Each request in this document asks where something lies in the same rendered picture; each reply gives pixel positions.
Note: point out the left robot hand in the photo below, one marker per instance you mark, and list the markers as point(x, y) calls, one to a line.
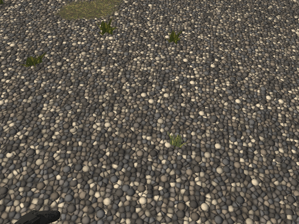
point(39, 217)

